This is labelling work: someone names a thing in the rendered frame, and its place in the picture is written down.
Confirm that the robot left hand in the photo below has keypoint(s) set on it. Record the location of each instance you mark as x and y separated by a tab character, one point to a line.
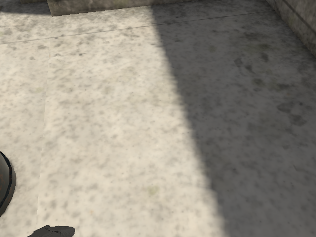
54	231

